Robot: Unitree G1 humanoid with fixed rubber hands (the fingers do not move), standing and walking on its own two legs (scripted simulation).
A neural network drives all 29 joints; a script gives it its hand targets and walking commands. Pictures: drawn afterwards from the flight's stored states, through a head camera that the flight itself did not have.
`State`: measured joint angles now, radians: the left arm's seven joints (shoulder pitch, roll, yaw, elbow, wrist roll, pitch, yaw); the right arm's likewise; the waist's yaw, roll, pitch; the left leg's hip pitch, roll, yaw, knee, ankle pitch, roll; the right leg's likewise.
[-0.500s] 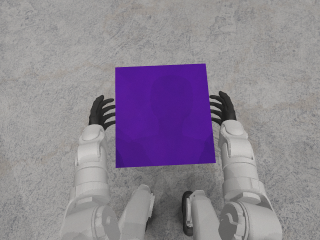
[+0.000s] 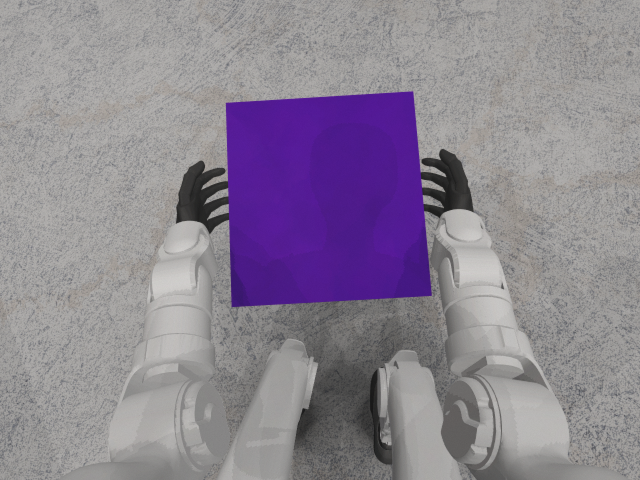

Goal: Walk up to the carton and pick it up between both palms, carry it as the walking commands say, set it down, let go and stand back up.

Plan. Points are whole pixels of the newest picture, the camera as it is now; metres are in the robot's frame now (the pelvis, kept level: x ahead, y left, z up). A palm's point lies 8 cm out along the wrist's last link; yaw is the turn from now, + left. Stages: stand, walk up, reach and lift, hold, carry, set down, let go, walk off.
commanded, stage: set down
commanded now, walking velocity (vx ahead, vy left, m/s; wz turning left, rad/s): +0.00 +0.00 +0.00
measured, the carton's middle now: (325, 210) +0.46 +0.06 -0.16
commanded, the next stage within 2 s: none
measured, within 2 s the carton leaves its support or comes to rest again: neither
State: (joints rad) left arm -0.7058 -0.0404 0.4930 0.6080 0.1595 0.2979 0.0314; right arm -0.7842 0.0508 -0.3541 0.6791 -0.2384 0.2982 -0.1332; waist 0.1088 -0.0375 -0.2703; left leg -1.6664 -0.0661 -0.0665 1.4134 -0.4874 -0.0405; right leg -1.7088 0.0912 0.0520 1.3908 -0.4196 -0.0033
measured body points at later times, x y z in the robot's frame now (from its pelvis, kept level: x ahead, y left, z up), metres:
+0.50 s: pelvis -0.02 +0.00 -0.07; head +0.24 +0.00 +0.29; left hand +0.42 +0.23 -0.16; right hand +0.48 -0.10 -0.17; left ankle +0.06 +0.13 -0.56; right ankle +0.08 -0.11 -0.56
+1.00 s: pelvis -0.04 +0.00 -0.14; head +0.27 +0.01 +0.19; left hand +0.44 +0.24 -0.25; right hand +0.51 -0.09 -0.26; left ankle +0.06 +0.13 -0.56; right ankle +0.08 -0.11 -0.56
